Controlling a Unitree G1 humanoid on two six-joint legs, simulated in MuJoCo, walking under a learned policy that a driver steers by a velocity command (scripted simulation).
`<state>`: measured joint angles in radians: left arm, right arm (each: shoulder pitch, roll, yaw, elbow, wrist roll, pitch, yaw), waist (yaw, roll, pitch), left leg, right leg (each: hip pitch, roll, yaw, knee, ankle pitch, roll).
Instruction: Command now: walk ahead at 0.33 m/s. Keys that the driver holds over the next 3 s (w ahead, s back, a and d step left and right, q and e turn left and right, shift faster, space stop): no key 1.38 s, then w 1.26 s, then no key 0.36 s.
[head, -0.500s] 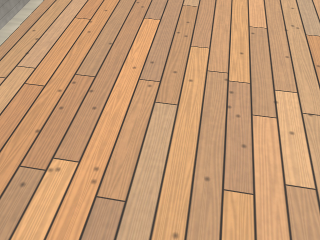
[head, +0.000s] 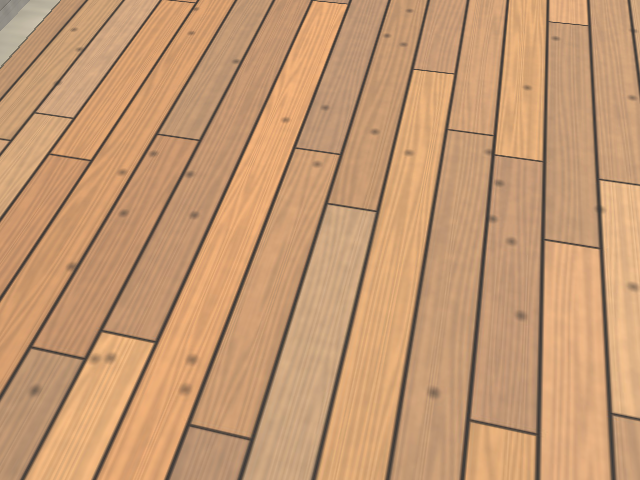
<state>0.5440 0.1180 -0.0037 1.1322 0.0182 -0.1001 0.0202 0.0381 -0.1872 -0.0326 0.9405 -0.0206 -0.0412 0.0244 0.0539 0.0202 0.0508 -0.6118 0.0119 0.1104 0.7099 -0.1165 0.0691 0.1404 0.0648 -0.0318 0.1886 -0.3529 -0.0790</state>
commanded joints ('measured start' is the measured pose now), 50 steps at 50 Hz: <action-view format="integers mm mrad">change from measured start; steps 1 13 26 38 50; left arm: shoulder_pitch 35 -19 -193 -157 -136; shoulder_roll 150 29 108 71 61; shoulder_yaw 18 28 12 1 -2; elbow -12 -38 -25 5 22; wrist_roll -2 11 -1 -11 -10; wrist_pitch -15 91 91 73 79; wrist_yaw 15 -1 22 26 29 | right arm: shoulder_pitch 66 246 390 363 369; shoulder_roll -47 -23 -11 -5 2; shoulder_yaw -4 18 28 27 30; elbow -23 88 113 160 190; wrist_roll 8 4 18 13 14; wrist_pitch -16 -56 3 12 18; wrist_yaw -18 -43 -50 -63 -71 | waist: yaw -75 13 -87 -66 -59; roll -146 4 -107 -30 -27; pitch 34 -72 68 19 29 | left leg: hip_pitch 254 319 265 482 477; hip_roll -105 195 68 78 85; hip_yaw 63 -176 -195 -161 -163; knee -98 -439 -468 -391 -383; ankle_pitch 48 683 -173 49 77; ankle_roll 34 172 15 5 -2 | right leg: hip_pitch -161 -379 -302 -329 -300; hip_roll -217 -87 -191 -171 -168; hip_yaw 47 61 142 115 106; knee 164 846 189 140 141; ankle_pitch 1202 -29 200 279 311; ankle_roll -26 56 31 32 27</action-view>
